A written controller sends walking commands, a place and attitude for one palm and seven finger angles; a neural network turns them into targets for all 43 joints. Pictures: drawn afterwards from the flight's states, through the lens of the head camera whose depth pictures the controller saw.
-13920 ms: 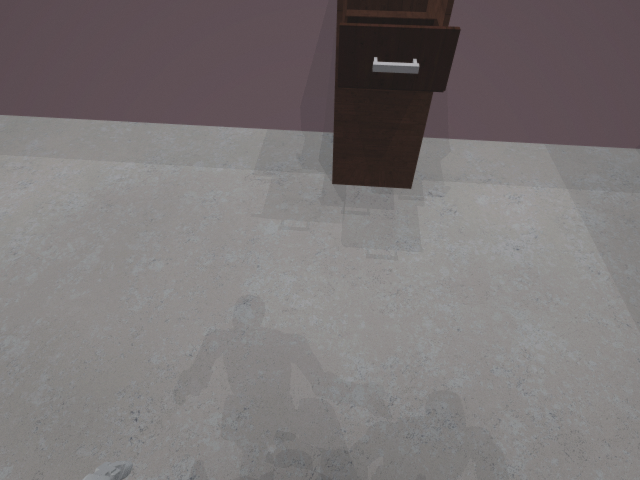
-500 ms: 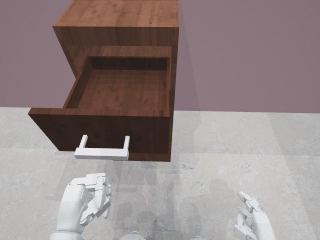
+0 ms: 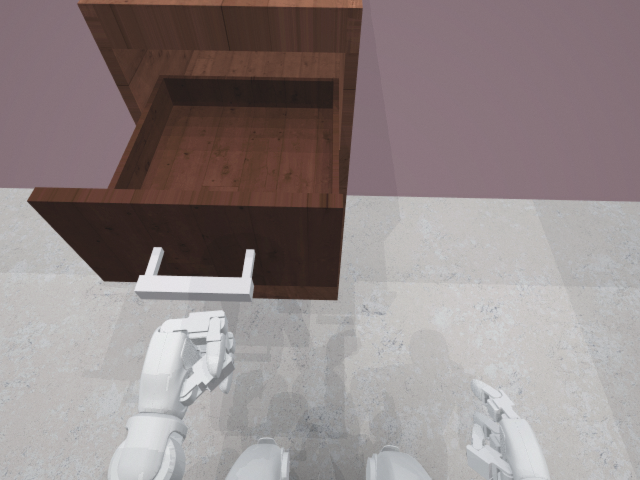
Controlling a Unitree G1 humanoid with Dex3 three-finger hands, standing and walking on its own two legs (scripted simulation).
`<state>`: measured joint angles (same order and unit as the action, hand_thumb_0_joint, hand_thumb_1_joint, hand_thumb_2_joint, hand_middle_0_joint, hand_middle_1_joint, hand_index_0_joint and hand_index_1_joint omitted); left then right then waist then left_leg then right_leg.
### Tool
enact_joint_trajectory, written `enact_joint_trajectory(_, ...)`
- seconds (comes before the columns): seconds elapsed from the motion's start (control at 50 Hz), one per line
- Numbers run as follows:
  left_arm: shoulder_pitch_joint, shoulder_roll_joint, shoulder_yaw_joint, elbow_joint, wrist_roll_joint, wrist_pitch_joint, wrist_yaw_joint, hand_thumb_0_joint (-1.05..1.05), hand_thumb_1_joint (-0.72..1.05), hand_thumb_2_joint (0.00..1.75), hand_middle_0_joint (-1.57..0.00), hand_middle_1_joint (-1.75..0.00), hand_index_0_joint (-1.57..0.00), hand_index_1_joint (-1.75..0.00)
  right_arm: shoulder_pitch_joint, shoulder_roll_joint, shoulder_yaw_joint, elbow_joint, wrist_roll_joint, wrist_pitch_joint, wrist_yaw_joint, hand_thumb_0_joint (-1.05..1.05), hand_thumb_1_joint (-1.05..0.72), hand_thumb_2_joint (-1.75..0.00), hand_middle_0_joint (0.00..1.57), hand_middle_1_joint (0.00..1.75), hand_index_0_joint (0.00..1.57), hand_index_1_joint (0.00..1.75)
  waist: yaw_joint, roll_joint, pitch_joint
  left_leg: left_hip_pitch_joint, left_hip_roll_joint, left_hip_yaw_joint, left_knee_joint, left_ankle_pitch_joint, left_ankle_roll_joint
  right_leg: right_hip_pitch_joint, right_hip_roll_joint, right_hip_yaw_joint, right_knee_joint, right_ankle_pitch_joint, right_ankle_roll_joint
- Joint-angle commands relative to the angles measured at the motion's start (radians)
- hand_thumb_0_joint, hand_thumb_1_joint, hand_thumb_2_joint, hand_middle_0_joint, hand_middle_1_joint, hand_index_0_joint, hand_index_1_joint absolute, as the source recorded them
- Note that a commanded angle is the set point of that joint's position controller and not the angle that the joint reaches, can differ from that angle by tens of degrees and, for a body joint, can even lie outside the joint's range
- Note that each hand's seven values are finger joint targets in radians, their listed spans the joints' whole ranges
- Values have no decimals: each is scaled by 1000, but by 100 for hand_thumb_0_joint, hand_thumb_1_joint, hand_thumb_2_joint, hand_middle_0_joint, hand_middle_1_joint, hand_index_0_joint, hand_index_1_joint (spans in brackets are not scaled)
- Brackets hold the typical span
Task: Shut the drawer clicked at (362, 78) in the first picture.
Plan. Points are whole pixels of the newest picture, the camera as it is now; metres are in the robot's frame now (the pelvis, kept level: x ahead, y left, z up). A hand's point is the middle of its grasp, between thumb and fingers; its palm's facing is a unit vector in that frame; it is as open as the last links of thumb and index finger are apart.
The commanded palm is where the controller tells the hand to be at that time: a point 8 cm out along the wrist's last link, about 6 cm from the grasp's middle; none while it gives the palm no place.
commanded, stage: bring the fist close to the handle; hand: left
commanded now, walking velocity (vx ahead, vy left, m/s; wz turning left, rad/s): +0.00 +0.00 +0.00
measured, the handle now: (199, 272) +0.35 +0.16 +0.06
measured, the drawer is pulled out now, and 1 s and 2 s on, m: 0.29 0.28 0.15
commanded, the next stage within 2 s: push the drawer shut in 0.32 s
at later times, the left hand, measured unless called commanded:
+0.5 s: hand (224, 359) +0.24 +0.11 +0.06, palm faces -0.02 -1.00 -0.02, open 3.3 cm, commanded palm +0.23 +0.17 +0.06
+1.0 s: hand (227, 330) +0.28 +0.12 +0.05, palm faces -0.05 -1.00 -0.04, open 2.9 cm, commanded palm +0.29 +0.17 +0.06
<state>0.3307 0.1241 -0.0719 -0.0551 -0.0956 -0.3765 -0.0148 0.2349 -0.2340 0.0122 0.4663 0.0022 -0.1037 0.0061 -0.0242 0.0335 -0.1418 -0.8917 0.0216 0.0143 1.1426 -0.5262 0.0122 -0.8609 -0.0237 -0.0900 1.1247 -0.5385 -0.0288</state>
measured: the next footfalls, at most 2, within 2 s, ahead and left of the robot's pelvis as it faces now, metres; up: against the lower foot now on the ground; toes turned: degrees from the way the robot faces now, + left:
none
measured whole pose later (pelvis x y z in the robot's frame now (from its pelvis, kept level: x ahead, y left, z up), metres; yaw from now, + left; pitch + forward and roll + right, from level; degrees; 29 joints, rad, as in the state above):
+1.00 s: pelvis -0.01 +0.00 +0.00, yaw +1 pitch +15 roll -2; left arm 0.08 0.16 -0.06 0.15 -0.11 -0.39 -0.01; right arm 0.21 -0.25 0.02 0.54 0.01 -0.07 -0.01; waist -0.02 0.04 -0.12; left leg -0.90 0.01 0.00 1.13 -0.50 0.02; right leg -0.86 -0.03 -0.10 1.10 -0.51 -0.02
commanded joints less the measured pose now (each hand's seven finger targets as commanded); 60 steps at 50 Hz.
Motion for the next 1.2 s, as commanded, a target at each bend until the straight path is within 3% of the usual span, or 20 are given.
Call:
enact_joint_trajectory(0.0,-32,53,32,-262,-15,-72,10,0,90,90,-140,-160,-140,-160,-33,-110,-48,-166,5,-45,-9,0,-90,-90,20,30,20,30,4,-17,-284,189,-20,-34,-164,307,9,190,23,48,-163,321,1)
enact_joint_trajectory(0.06,-15,49,29,-233,-17,-56,18,0,90,90,-140,-160,-140,-160,-34,-112,-45,-167,4,-35,-11,0,-90,-90,20,30,20,30,-7,-67,-245,156,-19,-35,-162,285,13,190,25,52,-178,310,6)
enact_joint_trajectory(0.1,-52,44,22,-214,-11,-53,17,0,90,90,-140,-160,-140,-160,-39,-113,-43,-163,5,-29,-12,0,-90,-90,20,30,20,30,-18,-65,-205,140,-20,-37,-164,237,12,160,23,51,-184,259,8)
enact_joint_trajectory(0.2,-65,51,24,-228,-10,-62,16,0,90,90,-140,-160,-140,-160,-37,-113,-44,-166,5,-28,-14,0,-90,-90,20,30,20,30,-12,-35,-231,156,-21,-35,-162,237,12,160,21,52,-181,252,5)
enact_joint_trajectory(0.26,-72,77,49,-226,-14,-66,18,0,90,90,-140,-160,-140,-160,-35,-114,-43,-163,4,-27,-17,0,-90,-90,20,30,20,30,-9,-59,-238,147,-22,-34,-160,247,13,182,22,59,-185,266,5)
enact_joint_trajectory(0.32,-53,61,44,-242,-21,-69,15,0,90,90,-140,-160,-140,-160,-37,-110,-45,-166,7,-26,-14,0,-90,-90,20,30,20,30,-5,-25,-250,170,-22,-33,-163,269,10,179,22,53,-179,291,4)
enact_joint_trajectory(0.4,15,43,19,-244,-19,-66,7,0,90,90,-140,-160,-140,-160,-33,-109,-46,-174,8,-25,-10,0,-90,-90,20,30,20,30,-6,-34,-242,175,-20,-33,-166,300,9,187,22,46,-174,327,4)
enact_joint_trajectory(0.46,-60,64,28,-227,-9,-69,13,0,90,90,-140,-160,-140,-160,-33,-115,-46,-159,4,-24,-15,0,-90,-90,20,30,20,30,-29,-66,-205,146,-17,-38,-150,268,13,155,23,52,-177,297,8)
enact_joint_trajectory(0.52,-115,43,10,-223,-5,-78,15,0,90,90,-140,-160,-140,-160,-37,-113,-46,-156,4,-25,-16,0,-90,-90,20,30,20,30,-28,-30,-217,159,-18,-43,-148,256,10,128,21,45,-166,272,5)
enact_joint_trajectory(0.58,-175,75,48,-185,-7,-71,22,0,90,90,-140,-160,-140,-160,-37,-118,-45,-143,3,-20,-20,0,-90,-90,20,30,20,30,-26,-41,-235,148,-21,-38,-145,240,13,142,21,56,-174,257,6)
enact_joint_trajectory(0.62,-236,68,38,-185,-9,-66,21,0,90,90,-140,-160,-140,-160,-44,-117,-43,-140,4,-19,-20,0,-90,-90,20,30,20,30,-22,-5,-250,165,-22,-42,-153,238,11,138,20,54,-173,244,2)
enact_joint_trajectory(0.7,-230,75,68,-138,-28,-40,17,0,90,90,-140,-160,-140,-160,-35,-119,-45,-134,9,-11,-19,0,-90,-90,20,30,20,30,-10,-35,-293,180,-23,-31,-163,286,11,201,19,58,-188,315,6)
enact_joint_trajectory(0.76,-342,83,72,-89,-34,-34,14,0,90,90,-140,-160,-140,-160,-39,-124,-40,-112,11,-6,-26,0,-90,-90,20,30,20,30,-41,-80,-231,152,-18,-38,-165,243,15,171,21,60,-206,264,11)
enact_joint_trajectory(0.82,-427,71,60,-74,-34,-53,17,0,90,90,-140,-160,-140,-160,-44,-124,-39,-93,10,-11,-26,0,-90,-90,20,30,20,30,-43,-22,-231,174,-19,-46,-171,216,11,133,19,53,-203,220,7)
enact_joint_trajectory(0.94,-604,69,44,-16,-31,-75,27,0,90,90,-140,-160,-140,-160,-52,-129,-37,-56,12,-16,-29,0,-90,-90,20,30,20,30,-62,-21,-252,184,-20,-58,-177,160,14,104,17,57,-212,150,8)
enact_joint_trajectory(0.96,-621,93,61,1,-27,-75,31,0,90,90,-140,-160,-140,-160,-50,-135,-39,-50,13,-15,-31,0,-90,-90,20,30,20,30,-66,-40,-257,180,-17,-60,-178,157,17,103,19,58,-212,144,8)
enact_joint_trajectory(1.08,-741,109,83,104,-31,-63,37,0,90,90,-140,-160,-140,-160,-52,-139,-34,-26,17,-5,-35,0,-90,-90,20,30,20,30,-63,-23,-264,188,-19,-60,-199,123,13,105,19,60,-225,118,7)
enact_joint_trajectory(1.1,-786,79,51,104,-35,-62,37,0,90,90,-140,-160,-140,-160,-52,-137,-31,-24,18,-5,-35,0,-90,-90,20,30,20,30,-76,-12,-269,203,-21,-63,-200,117,15,93,19,58,-225,119,9)
enact_joint_trajectory(1.16,-851,107,78,168,-30,-61,50,0,90,90,-140,-160,-140,-160,-42,-144,-31,-12,18,-2,-37,0,-90,-90,20,30,20,30,-77,-26,-265,195,-20,-66,-210,92,14,91,21,58,-231,99,7)
enact_joint_trajectory(1.18,-875,90,68,184,-29,-62,51,0,90,90,-140,-160,-140,-160,-42,-142,-30,-10,17,-1,-35,0,-90,-90,20,30,20,30,-78,-12,-273,206,-21,-66,-212,87,14,85,21,57,-230,98,8)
